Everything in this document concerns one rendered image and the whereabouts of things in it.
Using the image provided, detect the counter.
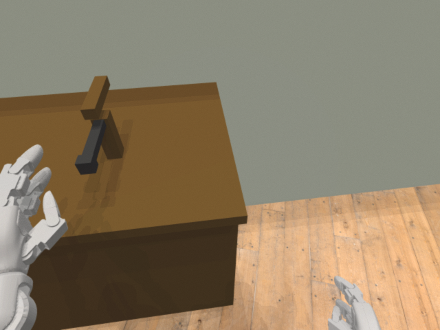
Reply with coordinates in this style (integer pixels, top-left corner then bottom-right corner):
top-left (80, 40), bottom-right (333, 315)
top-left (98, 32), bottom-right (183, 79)
top-left (0, 76), bottom-right (248, 330)

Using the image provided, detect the robot left hand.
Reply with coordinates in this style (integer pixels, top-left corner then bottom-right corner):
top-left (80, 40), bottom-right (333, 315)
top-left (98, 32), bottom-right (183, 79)
top-left (0, 144), bottom-right (68, 275)

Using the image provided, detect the tap lever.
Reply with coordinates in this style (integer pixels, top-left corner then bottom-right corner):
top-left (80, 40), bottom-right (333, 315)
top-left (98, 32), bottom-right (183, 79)
top-left (75, 120), bottom-right (107, 175)

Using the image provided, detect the robot right hand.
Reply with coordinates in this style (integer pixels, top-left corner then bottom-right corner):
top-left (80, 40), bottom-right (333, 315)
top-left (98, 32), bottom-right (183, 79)
top-left (328, 276), bottom-right (381, 330)

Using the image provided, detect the robot left forearm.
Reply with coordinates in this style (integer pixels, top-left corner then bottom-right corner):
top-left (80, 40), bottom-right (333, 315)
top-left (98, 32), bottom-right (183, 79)
top-left (0, 272), bottom-right (37, 330)

